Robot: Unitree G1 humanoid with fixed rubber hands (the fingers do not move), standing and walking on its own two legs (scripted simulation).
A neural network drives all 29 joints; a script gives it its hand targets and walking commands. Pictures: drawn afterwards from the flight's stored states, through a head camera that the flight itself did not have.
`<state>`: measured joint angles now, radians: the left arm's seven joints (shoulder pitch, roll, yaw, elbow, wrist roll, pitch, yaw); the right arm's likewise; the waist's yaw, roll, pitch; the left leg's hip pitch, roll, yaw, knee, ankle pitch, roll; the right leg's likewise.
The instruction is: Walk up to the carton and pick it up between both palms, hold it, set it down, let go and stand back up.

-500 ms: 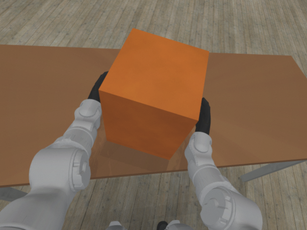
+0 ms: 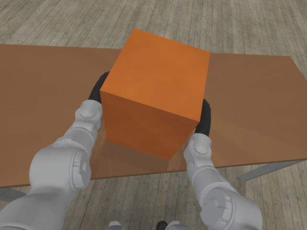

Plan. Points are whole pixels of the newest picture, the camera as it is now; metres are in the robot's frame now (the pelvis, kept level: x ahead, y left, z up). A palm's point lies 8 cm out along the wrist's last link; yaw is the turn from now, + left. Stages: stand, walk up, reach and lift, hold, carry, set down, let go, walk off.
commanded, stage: reach and lift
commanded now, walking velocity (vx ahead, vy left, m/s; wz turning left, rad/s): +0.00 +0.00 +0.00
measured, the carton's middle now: (153, 101) +0.45 -0.02 +0.03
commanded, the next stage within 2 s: none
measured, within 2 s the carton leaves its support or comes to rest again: leaves its support in 0.90 s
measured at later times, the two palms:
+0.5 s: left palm (99, 97) +0.47 +0.13 +0.02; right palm (200, 132) +0.36 -0.14 +0.01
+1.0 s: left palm (100, 96) +0.46 +0.12 +0.04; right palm (204, 131) +0.36 -0.15 +0.02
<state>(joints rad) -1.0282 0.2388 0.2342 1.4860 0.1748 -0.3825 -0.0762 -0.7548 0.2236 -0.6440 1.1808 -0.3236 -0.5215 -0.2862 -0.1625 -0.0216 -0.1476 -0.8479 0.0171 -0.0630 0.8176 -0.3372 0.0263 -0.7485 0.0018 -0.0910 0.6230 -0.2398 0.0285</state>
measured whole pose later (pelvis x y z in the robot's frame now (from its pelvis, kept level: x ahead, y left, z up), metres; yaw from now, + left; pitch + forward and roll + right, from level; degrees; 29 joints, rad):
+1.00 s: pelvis +0.00 +0.00 +0.00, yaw -1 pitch +21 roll -7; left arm -1.02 0.25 -0.17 1.49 -0.14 -0.28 -0.01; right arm -0.66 0.15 -0.21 1.05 0.07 -0.29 -0.36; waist -0.16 0.04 -0.22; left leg -0.86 0.04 -0.06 0.82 -0.33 0.03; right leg -0.74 0.02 -0.09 0.57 -0.20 0.03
